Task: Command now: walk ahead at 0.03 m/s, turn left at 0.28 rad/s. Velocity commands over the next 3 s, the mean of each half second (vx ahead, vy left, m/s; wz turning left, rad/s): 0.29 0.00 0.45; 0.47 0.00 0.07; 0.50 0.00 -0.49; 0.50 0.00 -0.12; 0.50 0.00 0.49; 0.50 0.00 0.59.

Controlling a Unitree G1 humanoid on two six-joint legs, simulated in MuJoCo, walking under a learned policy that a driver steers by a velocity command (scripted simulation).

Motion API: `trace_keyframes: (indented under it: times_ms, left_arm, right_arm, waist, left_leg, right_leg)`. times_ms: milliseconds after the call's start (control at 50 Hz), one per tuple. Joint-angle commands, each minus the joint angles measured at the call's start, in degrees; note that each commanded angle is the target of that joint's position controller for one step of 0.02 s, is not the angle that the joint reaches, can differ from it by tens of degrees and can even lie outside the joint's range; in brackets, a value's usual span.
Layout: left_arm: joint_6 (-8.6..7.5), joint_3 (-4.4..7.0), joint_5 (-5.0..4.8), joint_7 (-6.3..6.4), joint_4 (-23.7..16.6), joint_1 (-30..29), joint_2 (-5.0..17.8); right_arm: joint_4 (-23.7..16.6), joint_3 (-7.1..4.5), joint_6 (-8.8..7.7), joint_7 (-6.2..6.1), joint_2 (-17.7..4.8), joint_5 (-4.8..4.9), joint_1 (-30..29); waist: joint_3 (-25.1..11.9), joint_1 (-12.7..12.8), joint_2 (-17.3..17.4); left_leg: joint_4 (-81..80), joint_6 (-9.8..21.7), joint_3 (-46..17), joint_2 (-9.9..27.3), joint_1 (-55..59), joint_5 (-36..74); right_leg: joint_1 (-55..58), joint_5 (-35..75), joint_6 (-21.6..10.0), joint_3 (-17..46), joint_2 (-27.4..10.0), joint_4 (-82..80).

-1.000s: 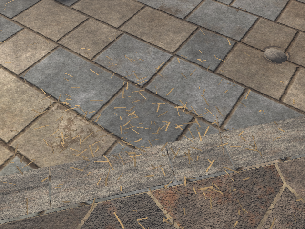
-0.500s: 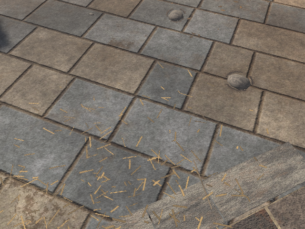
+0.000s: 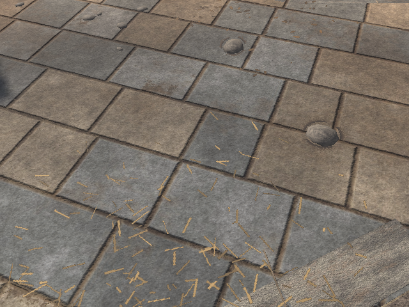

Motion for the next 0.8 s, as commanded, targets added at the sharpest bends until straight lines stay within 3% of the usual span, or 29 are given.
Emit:
trace_keyframes:
  times_ms: [20,60,80,100,120,160,180,200,220,240,260,280,300,320,340,400,460,560,620,660,680,700,720,740,760,780,800]
  left_arm:
    - [0.03,3.46,-0.13,1.31,-2.4,4.2,10.3]
    - [0.09,3.76,-0.40,1.52,-2.5,4.9,10.6]
    - [-0.35,3.83,-0.41,1.47,-2.8,4.8,11.0]
    - [-1.10,3.92,-0.34,1.27,-2.8,5.1,11.5]
    - [-1.85,4.12,-0.80,1.04,-2.7,3.3,12.3]
    - [-2.33,4.20,-1.80,0.37,-3.4,-3.7,12.8]
    - [-2.15,3.92,-1.61,-0.01,-3.4,-5.4,11.7]
    - [-2.07,3.33,-1.04,-0.38,-3.1,-4.7,9.2]
    - [-2.31,2.21,-0.22,-0.87,-4.0,-5.1,5.1]
    - [-3.58,1.50,-0.77,-0.82,-8.9,-9.0,3.5]
    - [-5.21,2.17,-2.77,-1.11,-8.4,-8.9,6.7]
    - [-6.35,2.63,-3.21,-1.61,-7.5,-7.5,8.7]
    - [-6.98,2.91,-1.76,-1.63,-5.7,-5.6,9.0]
    - [-7.41,3.16,-0.27,-1.53,-4.9,-5.2,9.3]
    - [-7.52,3.37,0.26,-1.80,-4.5,-5.3,9.3]
    - [-7.43,2.71,-0.04,-2.59,-5.0,-7.9,6.5]
    - [-7.52,1.79,-0.57,-3.32,-6.6,-13.0,4.2]
    - [-8.27,1.03,-1.31,-4.97,-8.6,-19.4,4.0]
    - [-8.70,1.43,-1.47,-5.24,-8.6,-18.4,5.6]
    - [-8.84,2.56,-1.15,-4.73,-7.2,-12.5,8.1]
    - [-8.80,3.51,-0.96,-4.25,-5.3,-4.8,10.0]
    - [-8.65,3.97,0.01,-3.79,-3.5,6.4,12.2]
    - [-8.19,5.04,0.00,-4.01,-0.9,13.8,16.1]
    - [-8.14,3.79,-1.24,-4.47,0.9,14.9,11.1]
    - [-7.95,2.91,-1.86,-4.22,0.4,9.6,8.6]
    - [-7.50,2.44,-1.36,-4.08,-0.2,5.4,8.0]
    - [-7.19,2.05,-0.70,-4.16,-0.3,3.4,7.2]
  right_arm:
    - [-4.7,-2.24,0.06,-0.26,-6.7,0.57,-2.1]
    - [-5.1,-2.30,0.90,-0.01,-5.1,0.50,-1.3]
    - [-5.8,-2.50,1.21,0.34,-5.5,0.51,-2.2]
    - [-7.0,-2.64,1.47,0.74,-5.8,0.81,-4.2]
    - [-7.9,-2.67,1.60,1.03,-5.7,1.19,-4.7]
    - [-5.3,-3.05,1.38,1.27,-5.7,1.23,1.2]
    - [-2.4,-3.55,1.25,1.26,-5.5,0.88,7.0]
    - [0.2,-4.32,1.20,1.23,-6.2,0.56,12.0]
    - [1.0,-5.69,0.79,0.73,-10.3,0.63,17.0]
    - [-2.1,-6.42,-0.94,1.14,-17.7,0.11,17.3]
    - [-3.4,-5.24,-2.46,1.17,-14.1,-0.93,14.2]
    - [-4.3,-4.30,-3.46,0.85,-11.0,-0.67,11.3]
    - [-5.1,-3.95,-3.82,0.57,-9.9,-0.02,9.5]
    - [-5.5,-3.81,-3.68,0.21,-9.9,0.29,8.3]
    - [-5.7,-3.58,-3.43,-0.22,-9.4,0.15,8.7]
    - [-5.1,-3.59,-3.06,-1.41,-8.8,0.33,12.8]
    - [-4.5,-3.80,-2.56,-2.24,-8.8,0.62,15.4]
    - [-3.1,-3.87,-2.34,-2.59,-8.0,0.85,19.3]
    - [-2.6,-4.24,-1.95,-2.65,-8.4,0.73,19.2]
    - [-3.0,-4.62,-1.64,-2.56,-9.2,0.51,18.0]
    - [-3.5,-4.39,-1.48,-2.40,-8.9,0.25,16.9]
    - [-5.2,-3.68,-1.54,-2.24,-7.5,-0.62,15.0]
    - [-4.8,-1.79,-2.22,-1.73,-0.6,-0.18,24.1]
    - [-4.1,-2.32,-3.03,-1.60,-4.6,1.14,23.2]
    - [-6.2,-3.44,-3.65,-1.35,-8.8,1.91,14.9]
    - [-7.8,-3.26,-4.29,-1.27,-8.5,1.37,9.5]
    - [-8.4,-3.37,-4.83,-1.20,-7.9,0.24,6.8]
  waist:
    - [-5.8,2.2,-6.8]
    - [-7.4,2.5,-11.4]
    - [-6.3,3.3,-12.0]
    - [-3.7,4.0,-10.5]
    - [-1.4,3.0,-9.5]
    - [-0.7,-1.6,-9.1]
    - [-1.7,-4.1,-8.4]
    - [-2.1,-5.2,-4.7]
    - [-1.7,-6.4,8.7]
    - [-0.7,-6.2,20.0]
    - [0.7,-5.2,11.6]
    - [2.9,-2.9,8.1]
    - [3.1,-1.5,4.2]
    - [2.9,-1.0,3.0]
    - [2.0,-0.7,3.5]
    - [0.4,-1.4,3.4]
    - [1.0,-2.7,4.2]
    - [3.3,-5.1,5.4]
    - [3.5,-3.8,6.8]
    - [-0.8,-0.5,8.3]
    - [-6.4,3.5,8.0]
    - [-15.3,8.5,5.1]
    - [-25.4,5.5,-12.6]
    - [-23.3,6.6,-14.1]
    - [-11.6,6.5,-9.4]
    - [-5.4,5.1,-4.1]
    - [-1.7,3.6,-1.9]
  left_leg:
    - [4.6,1.2,-1.2,0.7,-9.2,13.3]
    - [12.0,0.6,2.3,-0.5,-13.1,-6.1]
    - [17.9,0.9,2.2,1.1,-15.2,-13.1]
    - [20.5,1.5,0.7,3.3,-17.5,-16.4]
    - [18.4,2.4,-0.4,5.2,-16.8,-16.0]
    - [7.4,3.6,3.6,3.4,-3.3,-5.5]
    - [3.5,3.4,7.4,0.1,5.6,0.5]
    - [1.5,3.8,7.8,-2.1,12.2,-0.2]
    - [-7.6,7.8,-7.6,5.8,17.5,-8.5]
    - [-22.1,18.9,-43.4,19.8,19.5,-18.9]
    - [-25.0,21.1,-46.8,23.2,17.9,-22.2]
    - [-23.4,18.8,-41.8,21.7,16.6,-19.4]
    - [-21.5,16.2,-35.2,18.9,15.6,-13.2]
    - [-21.0,14.1,-29.8,16.7,14.5,-5.3]
    - [-21.3,12.7,-25.5,14.3,13.6,0.8]
    - [-21.1,11.7,-18.0,11.1,14.7,16.5]
    - [-20.6,10.4,-14.7,8.9,11.9,19.5]
    - [-20.2,10.2,-15.8,10.9,11.4,17.2]
    - [-17.6,9.3,-16.5,12.8,15.3,24.8]
    - [-10.0,8.0,-14.9,11.8,17.1,45.0]
    - [-1.2,6.6,-12.8,9.4,15.1,51.8]
    - [13.3,5.3,-12.6,7.0,4.7,41.6]
    - [36.0,0.6,-8.7,-3.4,-17.1,1.4]
    - [42.8,0.8,-11.4,-3.4,-24.8,-14.1]
    - [44.2,1.2,-9.7,0.3,-28.6,-9.9]
    - [41.5,1.5,-7.0,3.0,-27.4,-5.0]
    - [38.1,1.3,-5.7,4.5,-25.9,-2.4]
  right_leg:
    - [11.1,26.7,-7.7,8.0,-9.7,-3.7]
    - [12.5,14.7,-11.9,14.6,-16.7,-8.6]
    - [10.9,6.3,-14.0,18.7,-20.4,-11.7]
    - [8.8,-2.4,-14.7,20.6,-22.2,-14.9]
    - [5.9,-9.7,-13.3,19.5,-21.7,-16.9]
    - [-2.8,-12.0,-8.7,9.4,-15.9,-16.8]
    - [-7.6,-12.5,-6.9,3.7,-12.6,-12.9]
    - [-12.0,-14.0,-5.0,-1.6,-9.5,-4.9]
    - [-20.8,-14.5,-0.9,-8.7,-4.5,15.6]
    - [-36.1,-20.5,0.9,-2.8,4.3,29.7]
    - [-39.1,-18.4,-0.7,4.5,0.4,35.5]
    - [-39.6,-11.9,-2.1,5.2,-1.7,34.9]
    - [-37.8,-6.4,-2.4,4.8,-3.1,33.1]
    - [-35.4,-1.5,-2.0,4.5,-3.8,29.1]
    - [-31.8,2.1,-1.5,4.2,-3.7,26.0]
    - [-28.6,10.1,0.5,2.1,-1.2,17.1]
    - [-24.4,16.6,1.6,1.2,1.1,6.2]
    - [-19.6,21.7,0.8,0.6,1.7,-2.6]
    - [-17.1,17.9,-1.5,0.3,1.8,-4.9]
    - [-7.8,13.8,-4.1,-2.3,4.2,-5.8]
    - [3.4,15.6,-6.5,-2.4,3.7,-6.3]
    - [21.9,14.6,-10.7,6.6,-4.6,-3.0]
    - [44.3,4.2,-20.6,33.6,-19.4,-5.5]
    - [42.2,-6.8,-20.8,45.5,-20.8,-14.5]
    - [32.3,-9.6,-18.1,37.3,-18.2,-16.4]
    - [22.5,-5.1,-16.7,30.6,-15.4,-18.1]
    - [15.1,1.3,-16.4,26.2,-13.3,-19.6]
